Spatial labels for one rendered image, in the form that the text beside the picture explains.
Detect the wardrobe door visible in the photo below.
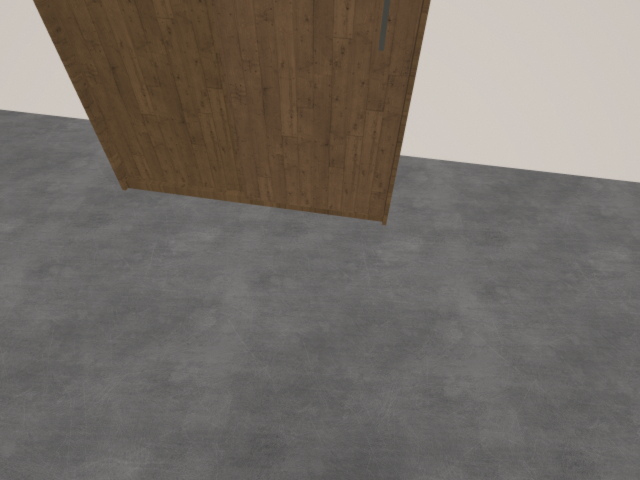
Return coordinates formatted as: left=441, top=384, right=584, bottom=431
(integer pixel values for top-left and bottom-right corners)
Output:
left=49, top=0, right=244, bottom=192
left=211, top=0, right=423, bottom=217

